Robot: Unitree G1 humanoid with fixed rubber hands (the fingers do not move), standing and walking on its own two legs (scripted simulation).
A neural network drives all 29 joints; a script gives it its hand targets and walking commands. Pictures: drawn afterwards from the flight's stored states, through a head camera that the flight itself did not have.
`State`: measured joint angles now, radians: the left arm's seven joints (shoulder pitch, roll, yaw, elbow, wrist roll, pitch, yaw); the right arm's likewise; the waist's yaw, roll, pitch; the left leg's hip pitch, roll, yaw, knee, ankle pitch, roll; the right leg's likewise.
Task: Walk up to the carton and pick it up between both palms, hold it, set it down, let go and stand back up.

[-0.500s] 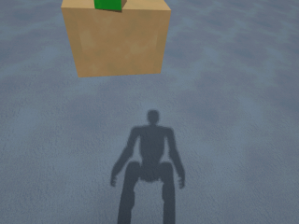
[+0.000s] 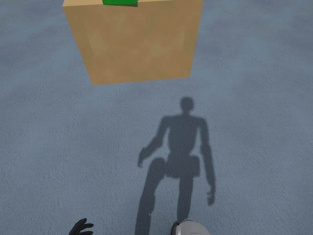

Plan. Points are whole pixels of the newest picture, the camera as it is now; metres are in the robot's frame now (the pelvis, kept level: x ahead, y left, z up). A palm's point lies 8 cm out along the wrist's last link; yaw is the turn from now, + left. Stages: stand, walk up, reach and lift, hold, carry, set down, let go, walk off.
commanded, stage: walk up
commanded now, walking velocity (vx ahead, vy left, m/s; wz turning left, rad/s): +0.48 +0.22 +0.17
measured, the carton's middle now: out of the picture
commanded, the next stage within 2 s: none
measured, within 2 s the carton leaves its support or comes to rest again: neither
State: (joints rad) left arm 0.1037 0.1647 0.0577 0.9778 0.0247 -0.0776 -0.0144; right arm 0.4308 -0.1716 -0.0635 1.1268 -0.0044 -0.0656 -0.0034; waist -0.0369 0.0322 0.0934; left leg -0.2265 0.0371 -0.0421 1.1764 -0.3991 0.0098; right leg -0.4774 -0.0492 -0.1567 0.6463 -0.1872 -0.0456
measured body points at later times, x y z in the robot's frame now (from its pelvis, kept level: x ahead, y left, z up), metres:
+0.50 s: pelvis +0.26 +0.09 +0.01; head +0.29 +0.11 +0.46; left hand +0.15 +0.31 -0.15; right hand +0.39 -0.12 -0.12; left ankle +0.33 +0.20 -0.72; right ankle +0.11 -0.07 -0.66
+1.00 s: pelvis +0.51 +0.05 +0.01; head +0.54 +0.02 +0.45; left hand +0.66 +0.28 -0.11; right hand +0.39 -0.16 -0.15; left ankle +0.34 +0.19 -0.67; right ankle +0.61 -0.05 -0.72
